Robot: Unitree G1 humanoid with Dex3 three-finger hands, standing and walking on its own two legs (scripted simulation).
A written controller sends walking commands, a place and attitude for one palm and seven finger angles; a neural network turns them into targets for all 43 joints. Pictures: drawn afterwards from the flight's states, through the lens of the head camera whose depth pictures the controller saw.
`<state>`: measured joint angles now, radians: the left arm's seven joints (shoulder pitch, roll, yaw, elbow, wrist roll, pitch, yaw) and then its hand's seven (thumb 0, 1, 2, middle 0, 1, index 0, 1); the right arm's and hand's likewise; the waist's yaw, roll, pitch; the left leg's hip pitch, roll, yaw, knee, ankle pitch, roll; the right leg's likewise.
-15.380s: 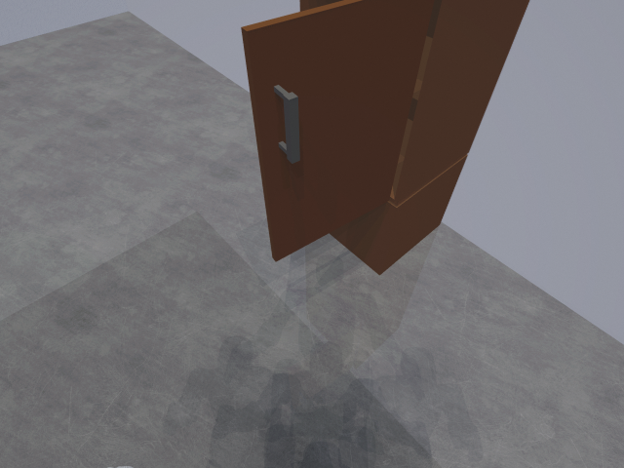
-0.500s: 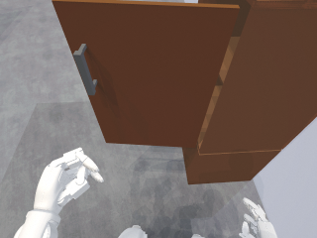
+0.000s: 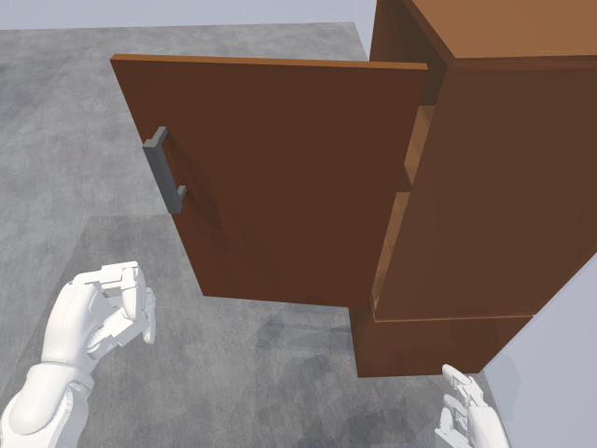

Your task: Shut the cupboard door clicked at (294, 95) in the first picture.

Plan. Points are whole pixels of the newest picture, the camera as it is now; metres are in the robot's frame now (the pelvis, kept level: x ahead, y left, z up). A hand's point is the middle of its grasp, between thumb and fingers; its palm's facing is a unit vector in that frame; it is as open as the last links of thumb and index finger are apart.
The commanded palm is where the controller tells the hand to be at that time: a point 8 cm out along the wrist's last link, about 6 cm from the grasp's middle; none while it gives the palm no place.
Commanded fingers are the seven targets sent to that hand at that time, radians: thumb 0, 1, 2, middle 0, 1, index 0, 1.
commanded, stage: raise the hand and make a fist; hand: left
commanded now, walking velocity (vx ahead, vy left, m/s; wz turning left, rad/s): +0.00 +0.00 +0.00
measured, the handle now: (168, 171) +0.48 +0.26 +0.11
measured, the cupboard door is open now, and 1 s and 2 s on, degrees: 83 83 83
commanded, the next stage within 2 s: bring the fist close to the handle in 0.38 s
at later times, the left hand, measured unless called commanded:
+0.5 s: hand (159, 329) +0.22 +0.18 +0.11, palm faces -0.02 -1.00 -0.05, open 3.1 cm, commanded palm +0.20 +0.23 +0.12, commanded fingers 0.00 0.90 0.90 -1.30 -1.50 -1.30 -1.50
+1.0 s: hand (156, 254) +0.31 +0.21 +0.12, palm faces +0.03 -1.00 -0.03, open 3.1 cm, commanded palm +0.29 +0.26 +0.12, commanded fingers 0.00 0.90 0.90 -1.30 -1.50 -1.30 -1.50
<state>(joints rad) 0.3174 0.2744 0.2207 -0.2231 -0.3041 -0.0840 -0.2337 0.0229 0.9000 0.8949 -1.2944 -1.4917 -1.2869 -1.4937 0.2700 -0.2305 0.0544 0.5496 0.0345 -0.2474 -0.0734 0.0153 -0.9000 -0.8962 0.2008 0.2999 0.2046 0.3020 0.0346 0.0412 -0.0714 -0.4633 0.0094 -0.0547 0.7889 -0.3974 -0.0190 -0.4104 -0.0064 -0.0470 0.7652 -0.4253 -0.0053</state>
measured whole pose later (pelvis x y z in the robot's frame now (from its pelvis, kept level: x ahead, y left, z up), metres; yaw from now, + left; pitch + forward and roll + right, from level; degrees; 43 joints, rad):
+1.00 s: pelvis -0.01 +0.01 +0.01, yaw -1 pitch +4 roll +0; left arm -0.09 0.30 0.28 0.20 -0.28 -0.09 -0.26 0.02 0.90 0.90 -1.30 -1.50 -1.30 -1.50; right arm 0.26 -0.25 0.04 0.63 0.04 -0.24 -0.10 0.02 -0.90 -0.90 0.20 0.30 0.20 0.30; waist 0.00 0.03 -0.04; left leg -0.44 0.01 -0.02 0.71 -0.35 -0.01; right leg -0.40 -0.01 -0.02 0.71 -0.38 0.00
